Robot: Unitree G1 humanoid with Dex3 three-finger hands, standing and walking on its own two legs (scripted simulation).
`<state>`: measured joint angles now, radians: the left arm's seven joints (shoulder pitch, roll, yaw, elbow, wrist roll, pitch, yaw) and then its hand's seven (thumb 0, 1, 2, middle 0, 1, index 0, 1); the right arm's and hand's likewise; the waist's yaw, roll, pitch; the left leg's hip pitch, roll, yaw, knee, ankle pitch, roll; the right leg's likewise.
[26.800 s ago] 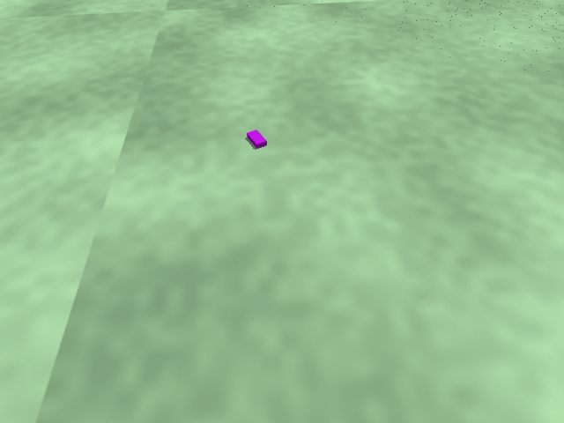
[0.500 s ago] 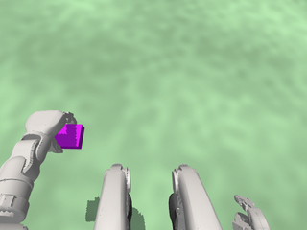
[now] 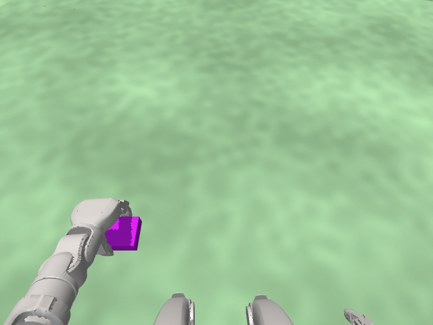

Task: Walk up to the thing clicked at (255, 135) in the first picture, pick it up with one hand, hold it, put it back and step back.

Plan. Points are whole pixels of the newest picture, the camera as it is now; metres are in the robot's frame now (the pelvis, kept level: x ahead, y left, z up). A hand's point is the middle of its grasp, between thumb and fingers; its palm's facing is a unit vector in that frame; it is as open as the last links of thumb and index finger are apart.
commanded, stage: lift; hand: left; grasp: from above
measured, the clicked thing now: (108, 233) +0.33 +0.25 -0.11
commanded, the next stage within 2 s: hold in 0.28 s
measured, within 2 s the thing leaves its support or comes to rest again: neither
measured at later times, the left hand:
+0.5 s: hand (104, 211) +0.34 +0.23 -0.01, palm faces -0.46 -0.05 -0.89, open 9.4 cm
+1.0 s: hand (103, 204) +0.34 +0.22 +0.02, palm faces -0.46 -0.04 -0.89, open 9.3 cm
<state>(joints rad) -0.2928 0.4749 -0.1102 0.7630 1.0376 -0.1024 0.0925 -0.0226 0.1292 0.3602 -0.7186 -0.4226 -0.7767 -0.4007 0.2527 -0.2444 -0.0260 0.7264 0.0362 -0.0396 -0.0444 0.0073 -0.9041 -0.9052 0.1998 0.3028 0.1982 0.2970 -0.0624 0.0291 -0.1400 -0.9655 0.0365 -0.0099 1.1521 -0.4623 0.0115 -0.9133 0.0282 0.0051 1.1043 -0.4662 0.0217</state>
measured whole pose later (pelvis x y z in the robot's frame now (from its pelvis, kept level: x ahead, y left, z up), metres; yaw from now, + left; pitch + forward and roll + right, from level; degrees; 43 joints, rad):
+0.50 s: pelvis +0.03 +0.00 +0.06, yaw +0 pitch +9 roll -1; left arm -0.27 0.43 -0.17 0.74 1.02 -0.06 0.07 -0.03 0.11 0.39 -0.72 -0.45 -0.77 -0.43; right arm 0.25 -0.24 -0.04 0.73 0.04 -0.01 -0.04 0.01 -0.90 -0.90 0.20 0.30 0.20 0.30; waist -0.04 0.03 -0.08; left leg -0.60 0.02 0.02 0.79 -0.36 0.01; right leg -0.56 0.01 0.03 0.76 -0.37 0.02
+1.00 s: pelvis +0.04 -0.01 +0.07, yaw +0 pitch +6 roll +0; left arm -0.23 0.42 -0.18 0.65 1.02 -0.06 -0.01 -0.02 0.11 0.37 -0.73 -0.41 -0.79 -0.39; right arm 0.23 -0.25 -0.04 0.69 0.06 0.04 -0.05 0.01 -0.89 -0.90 0.20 0.30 0.20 0.30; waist -0.02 0.04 -0.07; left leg -0.45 0.02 0.03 0.67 -0.32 0.01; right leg -0.43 0.01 0.04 0.66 -0.33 0.02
